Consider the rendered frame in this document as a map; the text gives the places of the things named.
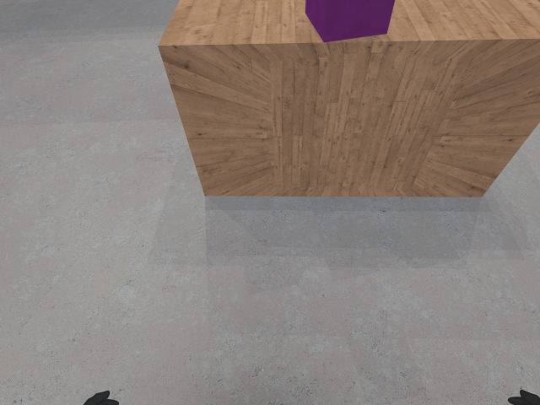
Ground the pedestal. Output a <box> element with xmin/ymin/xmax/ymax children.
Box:
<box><xmin>158</xmin><ymin>0</ymin><xmax>540</xmax><ymax>197</ymax></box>

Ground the carton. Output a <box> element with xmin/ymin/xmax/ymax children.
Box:
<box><xmin>305</xmin><ymin>0</ymin><xmax>395</xmax><ymax>42</ymax></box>

